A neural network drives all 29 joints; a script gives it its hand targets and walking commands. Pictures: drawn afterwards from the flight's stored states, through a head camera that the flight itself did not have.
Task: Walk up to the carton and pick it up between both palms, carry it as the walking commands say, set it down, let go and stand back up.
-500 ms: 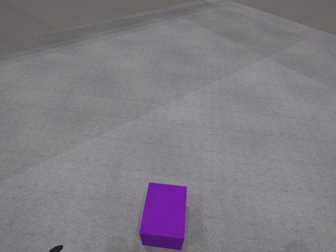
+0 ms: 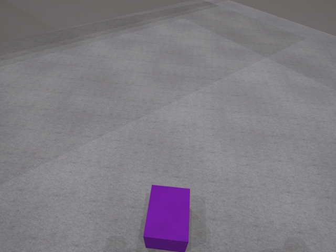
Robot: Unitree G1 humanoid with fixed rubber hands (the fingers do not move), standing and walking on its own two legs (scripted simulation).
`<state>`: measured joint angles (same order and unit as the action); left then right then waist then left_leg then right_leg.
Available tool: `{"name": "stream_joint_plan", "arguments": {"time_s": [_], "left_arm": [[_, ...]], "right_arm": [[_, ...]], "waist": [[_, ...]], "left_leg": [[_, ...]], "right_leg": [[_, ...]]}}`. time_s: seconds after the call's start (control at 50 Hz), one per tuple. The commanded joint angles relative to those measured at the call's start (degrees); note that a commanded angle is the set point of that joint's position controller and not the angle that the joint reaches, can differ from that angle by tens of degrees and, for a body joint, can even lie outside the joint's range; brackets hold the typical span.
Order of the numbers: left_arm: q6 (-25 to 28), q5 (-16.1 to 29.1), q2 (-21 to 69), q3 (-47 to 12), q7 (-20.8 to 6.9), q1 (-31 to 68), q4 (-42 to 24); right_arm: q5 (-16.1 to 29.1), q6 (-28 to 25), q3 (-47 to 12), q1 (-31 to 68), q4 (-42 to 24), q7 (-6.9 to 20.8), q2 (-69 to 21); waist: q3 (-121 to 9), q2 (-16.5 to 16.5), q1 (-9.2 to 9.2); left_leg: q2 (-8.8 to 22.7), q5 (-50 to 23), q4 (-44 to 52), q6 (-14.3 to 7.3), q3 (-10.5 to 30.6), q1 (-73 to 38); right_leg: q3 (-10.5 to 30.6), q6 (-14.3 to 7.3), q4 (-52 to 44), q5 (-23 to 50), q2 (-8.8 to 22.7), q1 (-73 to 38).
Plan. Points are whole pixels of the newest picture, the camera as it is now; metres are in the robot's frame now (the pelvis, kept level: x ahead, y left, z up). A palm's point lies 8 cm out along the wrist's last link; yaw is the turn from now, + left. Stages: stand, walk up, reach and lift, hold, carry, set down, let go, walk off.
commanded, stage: walk up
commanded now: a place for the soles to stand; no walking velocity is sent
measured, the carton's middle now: (168, 218) +0.45 +0.01 -0.67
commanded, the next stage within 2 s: reach and lift in 0.84 s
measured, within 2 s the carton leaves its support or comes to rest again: neither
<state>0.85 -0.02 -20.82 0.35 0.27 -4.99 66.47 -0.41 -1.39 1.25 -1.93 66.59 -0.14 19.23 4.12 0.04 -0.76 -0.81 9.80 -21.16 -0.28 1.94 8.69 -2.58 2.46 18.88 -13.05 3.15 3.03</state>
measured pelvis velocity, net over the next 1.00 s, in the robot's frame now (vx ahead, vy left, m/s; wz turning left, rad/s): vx -0.01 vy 0.00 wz -0.01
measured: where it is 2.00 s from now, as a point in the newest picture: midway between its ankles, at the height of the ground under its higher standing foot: outside the picture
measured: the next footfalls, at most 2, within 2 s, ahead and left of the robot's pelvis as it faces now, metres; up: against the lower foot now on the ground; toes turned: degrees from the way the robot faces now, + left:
none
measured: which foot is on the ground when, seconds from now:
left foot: down 0.00-1.00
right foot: down 0.00-1.00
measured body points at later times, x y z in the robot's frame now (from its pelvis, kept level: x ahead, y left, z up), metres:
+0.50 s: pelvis +0.00 +0.00 +0.00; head +0.01 +0.00 +0.45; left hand +0.10 +0.31 -0.12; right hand +0.10 -0.30 -0.13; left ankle +0.02 +0.12 -0.75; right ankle -0.03 -0.14 -0.75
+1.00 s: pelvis -0.01 +0.00 -0.02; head +0.05 -0.01 +0.42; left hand +0.16 +0.29 -0.12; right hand +0.17 -0.28 -0.13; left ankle +0.02 +0.12 -0.75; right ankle -0.03 -0.14 -0.75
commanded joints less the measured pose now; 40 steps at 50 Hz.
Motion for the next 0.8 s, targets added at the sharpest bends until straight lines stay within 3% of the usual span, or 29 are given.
{"name": "stream_joint_plan", "arguments": {"time_s": [0.0, 0.04, 0.06, 0.12, 0.22, 0.24, 0.34, 0.36, 0.42, 0.52, 0.6, 0.66, 0.7, 0.78], "left_arm": [[0.8, -0.1, -11.8, 1.8, 0.4, 2.4, -3.2], [0.8, -0.1, -11.7, 2.1, 0.5, 2.4, -3.4], [0.7, 0.0, -11.6, 2.0, 0.5, 1.9, -3.3], [0.5, -0.2, -11.6, 2.2, 0.4, 2.0, -3.7], [0.5, -0.2, -11.4, 2.1, 0.3, 1.7, -3.5], [0.5, -0.4, -11.7, 2.2, 0.4, 2.1, -3.6], [0.6, -0.4, -11.7, 2.4, 0.3, 2.7, -3.7], [1.2, -0.6, -12.4, 2.7, 0.6, 2.4, -4.5], [1.4, -0.8, -12.5, 2.8, 0.8, 2.3, -4.7], [1.1, -0.6, -12.0, 2.6, 0.9, 2.4, -5.3], [1.3, -0.9, -12.0, 2.8, 0.9, 2.4, -5.7], [1.4, -0.8, -12.1, 2.8, 0.9, 1.7, -5.7], [1.5, -0.9, -12.2, 2.8, 0.9, 2.0, -5.7], [1.4, -0.7, -11.9, 2.6, 1.0, 1.5, -5.8]], "right_arm": [[0.0, -0.8, 1.9, 2.9, -3.0, -0.5, 12.9], [0.1, -0.8, 1.7, 3.0, -3.2, -0.5, 12.7], [0.1, -0.8, 1.9, 2.9, -3.1, -0.5, 13.1], [0.0, -0.9, 2.1, 2.3, -3.6, -0.5, 13.3], [0.0, -0.9, 1.9, 2.4, -3.6, -0.4, 13.0], [-0.1, -0.9, 1.8, 2.1, -4.0, -0.4, 12.9], [-0.2, -0.8, 1.6, 1.6, -3.6, -0.4, 12.7], [-0.4, -0.1, 2.2, 1.3, -4.0, -0.2, 13.4], [-0.3, 0.3, 2.1, 1.4, -5.0, -0.1, 12.6], [-0.2, 0.4, 2.3, 0.7, -5.5, 0.0, 12.8], [-0.4, 0.7, 2.3, 0.5, -5.6, 0.0, 12.6], [-0.2, 0.7, 2.5, 0.5, -6.0, 0.1, 12.9], [-0.2, 0.7, 2.4, 0.4, -6.2, 0.1, 12.7], [-0.2, 0.7, 2.4, 0.8, -6.2, 0.0, 12.6]], "waist": [[-7.0, -1.7, 0.54], [-5.9, -0.3, 0.43], [-6.0, -1.5, 0.48], [-5.9, -0.3, 0.54], [-5.9, -1.7, 0.22], [-5.8, -0.3, 0.53], [-5.1, -0.9, 0.89], [-5.7, -2.3, 0.66], [-6.3, 0.0, 0.4], [-5.4, -1.7, 0.61], [-4.9, 0.0, 0.77], [-4.8, -1.2, 0.64], [-4.6, 0.3, 0.68], [-5.1, -1.3, 0.33]], "left_leg": [[7.8, -13.8, 3.6, -2.0, 5.4, -2.5], [7.8, -14.8, 3.5, -2.0, 5.8, -2.1], [7.7, -13.9, 3.5, -2.0, 5.5, -2.2], [7.8, -13.5, 4.1, -2.2, 6.1, -2.4], [7.7, -13.0, 4.3, -2.0, 5.8, -1.6], [7.7, -13.0, 4.6, -1.8, 6.1, -1.4], [7.4, -11.4, 4.7, -1.7, 5.3, -1.1], [6.5, -11.4, 3.9, -2.4, 5.1, -0.6], [6.6, -13.5, 2.8, -2.4, 5.3, -0.6], [6.6, -11.6, 3.2, -2.5, 6.1, -0.2], [6.4, -11.1, 2.9, -2.6, 6.4, 0.1], [6.4, -10.8, 3.2, -2.7, 6.9, 0.6], [6.1, -11.4, 2.7, -2.5, 6.7, 0.6], [6.2, -11.5, 3.2, -2.6, 6.8, 0.0]], "right_leg": [[3.9, -3.4, -2.9, 7.7, 4.9, -0.3], [3.6, -3.3, -3.2, 8.3, 5.3, 0.0], [3.6, -3.0, -3.4, 7.7, 5.2, 0.2], [3.6, -3.2, -3.2, 7.0, 5.0, 0.5], [3.9, -3.1, -3.3, 8.0, 5.2, -0.2], [3.4, -3.1, -3.2, 7.3, 5.0, -0.2], [4.0, -3.2, -3.7, 7.0, 4.8, 0.4], [3.8, -3.2, -4.0, 8.2, 5.6, -0.8], [3.4, -3.3, -3.0, 9.3, 5.8, -1.3], [2.9, -3.3, -2.5, 7.5, 5.2, 0.2], [3.0, -3.1, -3.0, 6.7, 5.2, 0.6], [2.7, -3.2, -2.6, 6.4, 5.2, 0.4], [3.0, -3.3, -3.0, 6.9, 5.5, 0.5], [2.9, -3.1, -3.2, 7.7, 5.6, -0.3]]}}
